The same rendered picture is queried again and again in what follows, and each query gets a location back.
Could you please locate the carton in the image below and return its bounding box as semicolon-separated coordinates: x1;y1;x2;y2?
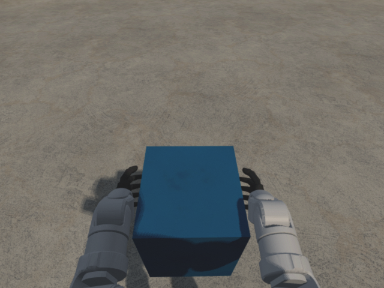
132;146;251;277

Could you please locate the left robot forearm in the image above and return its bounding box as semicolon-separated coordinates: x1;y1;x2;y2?
70;188;134;288

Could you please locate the robot left hand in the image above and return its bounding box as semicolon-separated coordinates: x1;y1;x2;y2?
117;166;142;207

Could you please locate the robot right hand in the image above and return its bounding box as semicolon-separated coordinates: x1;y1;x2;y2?
239;168;264;210

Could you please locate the right robot forearm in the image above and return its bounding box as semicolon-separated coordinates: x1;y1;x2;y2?
248;190;320;288

